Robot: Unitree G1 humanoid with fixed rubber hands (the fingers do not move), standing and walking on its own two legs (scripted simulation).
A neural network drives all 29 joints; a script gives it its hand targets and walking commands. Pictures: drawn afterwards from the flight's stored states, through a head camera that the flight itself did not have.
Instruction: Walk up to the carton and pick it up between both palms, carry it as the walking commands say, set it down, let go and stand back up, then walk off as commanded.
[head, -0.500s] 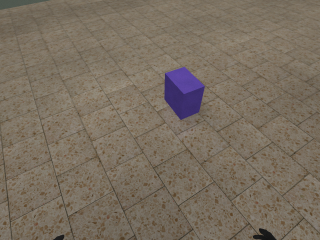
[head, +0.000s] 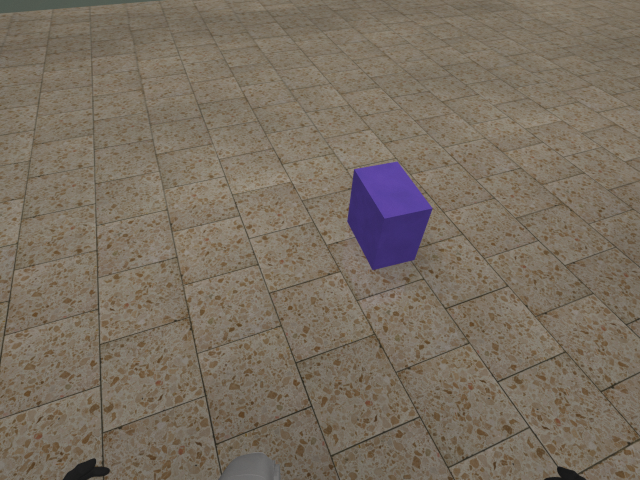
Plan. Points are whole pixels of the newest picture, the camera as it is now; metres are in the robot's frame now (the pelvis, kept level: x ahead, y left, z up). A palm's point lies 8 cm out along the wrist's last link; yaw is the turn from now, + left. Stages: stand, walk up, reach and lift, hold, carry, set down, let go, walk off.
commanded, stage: walk up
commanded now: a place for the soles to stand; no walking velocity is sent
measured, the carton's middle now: (385, 215) +1.16 -0.30 -0.61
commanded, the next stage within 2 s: none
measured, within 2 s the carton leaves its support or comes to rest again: neither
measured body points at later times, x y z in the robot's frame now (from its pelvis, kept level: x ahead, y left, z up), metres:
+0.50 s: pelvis +0.19 -0.12 -0.04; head +0.19 -0.11 +0.41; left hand +0.35 +0.20 -0.08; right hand +0.26 -0.45 -0.11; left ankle +0.11 +0.08 -0.70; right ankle +0.31 -0.26 -0.72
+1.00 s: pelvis +0.36 -0.19 -0.01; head +0.37 -0.15 +0.44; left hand +0.48 +0.13 -0.10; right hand +0.45 -0.53 -0.04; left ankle +0.32 -0.05 -0.72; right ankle +0.48 -0.37 -0.67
